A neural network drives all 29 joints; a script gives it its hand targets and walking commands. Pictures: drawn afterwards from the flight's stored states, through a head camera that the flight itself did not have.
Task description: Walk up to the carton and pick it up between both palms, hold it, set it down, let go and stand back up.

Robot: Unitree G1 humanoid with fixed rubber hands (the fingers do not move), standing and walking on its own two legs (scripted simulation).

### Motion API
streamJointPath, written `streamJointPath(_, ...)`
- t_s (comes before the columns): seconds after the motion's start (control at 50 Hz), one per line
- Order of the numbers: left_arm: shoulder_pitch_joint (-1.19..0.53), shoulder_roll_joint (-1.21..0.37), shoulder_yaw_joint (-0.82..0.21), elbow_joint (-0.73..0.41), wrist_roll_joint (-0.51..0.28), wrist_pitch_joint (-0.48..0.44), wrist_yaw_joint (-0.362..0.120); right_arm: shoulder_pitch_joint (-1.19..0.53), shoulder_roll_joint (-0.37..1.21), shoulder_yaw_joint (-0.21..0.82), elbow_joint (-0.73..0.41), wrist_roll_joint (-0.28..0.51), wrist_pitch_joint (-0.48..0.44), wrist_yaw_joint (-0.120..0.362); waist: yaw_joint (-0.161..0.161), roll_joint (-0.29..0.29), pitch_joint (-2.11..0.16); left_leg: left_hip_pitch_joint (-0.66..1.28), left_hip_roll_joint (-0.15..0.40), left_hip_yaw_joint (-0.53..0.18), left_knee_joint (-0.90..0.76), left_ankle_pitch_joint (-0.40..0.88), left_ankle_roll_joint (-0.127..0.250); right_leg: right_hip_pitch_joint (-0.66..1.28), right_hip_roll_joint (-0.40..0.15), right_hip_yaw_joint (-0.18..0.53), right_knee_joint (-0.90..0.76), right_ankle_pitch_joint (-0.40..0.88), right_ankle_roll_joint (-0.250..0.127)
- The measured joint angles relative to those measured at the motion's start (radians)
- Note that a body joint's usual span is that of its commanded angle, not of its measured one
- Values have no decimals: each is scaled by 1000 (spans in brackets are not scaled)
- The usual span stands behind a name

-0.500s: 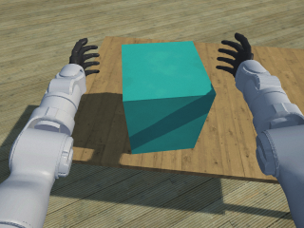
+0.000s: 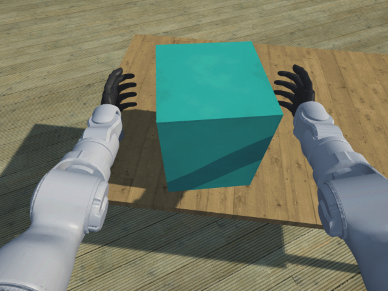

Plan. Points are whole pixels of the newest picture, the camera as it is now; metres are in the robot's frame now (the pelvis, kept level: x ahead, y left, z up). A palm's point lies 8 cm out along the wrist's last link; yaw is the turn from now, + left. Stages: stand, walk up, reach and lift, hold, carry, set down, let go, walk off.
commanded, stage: reach and lift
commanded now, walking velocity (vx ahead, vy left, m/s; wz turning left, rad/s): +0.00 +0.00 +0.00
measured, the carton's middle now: (207, 121) +0.47 +0.02 +0.07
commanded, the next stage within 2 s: none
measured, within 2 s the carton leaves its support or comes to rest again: neither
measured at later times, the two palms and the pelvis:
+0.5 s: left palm (130, 108) +0.46 +0.18 +0.11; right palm (277, 106) +0.48 -0.12 +0.12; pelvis +0.00 +0.00 +0.00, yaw +0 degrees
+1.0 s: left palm (133, 110) +0.45 +0.18 +0.11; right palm (274, 114) +0.46 -0.11 +0.12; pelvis +0.02 +0.02 +0.01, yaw -2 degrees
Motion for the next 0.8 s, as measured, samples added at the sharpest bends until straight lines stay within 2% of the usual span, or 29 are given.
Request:
streamJointPath(0.1,37,-22,-7,-21,-13,-25,17,15,7,10,18,14,-40,20,26,6,-6,-25,8,2,23,-11,-2,-17,7,2,2,2,-1)
streamJointPath(0.2,60,-46,4,-58,-11,-22,22,19,29,-30,2,-32,-50,15,37,15,-14,-58,12,0,40,-15,-2,-43,11,-2,8,3,-1)
streamJointPath(0.44,36,-107,121,-103,116,-12,36,12,81,-134,-37,-149,-36,-6,26,12,-2,-38,5,6,5,5,3,-27,3,1,-19,18,4)
streamJointPath(0.5,30,-141,183,-117,190,-4,37,14,111,-189,-55,-217,-31,-6,23,10,14,-7,1,12,-20,15,7,1,0,6,-38,26,7)
streamJointPath(0.54,31,-162,242,-136,252,10,58,19,134,-238,-74,-274,-27,-16,21,9,30,21,-1,18,-42,23,9,25,-2,11,-55,33,9)
streamJointPath(0.62,42,-193,379,-187,388,37,58,41,177,-376,-126,-420,-19,-21,20,5,80,95,-5,34,-92,41,14,90,-6,24,-96,50,14)
streamJointPath(0.74,95,-269,566,-296,574,54,45,104,270,-615,-246,-692,-37,22,22,13,130,189,-8,52,-139,47,21,182,-10,37,-147,63,22)
streamJointPath(0.8,129,-311,631,-352,634,68,38,141,313,-690,-301,-777,-45,47,23,18,147,235,-9,58,-142,35,24,228,-11,40,-153,54,25)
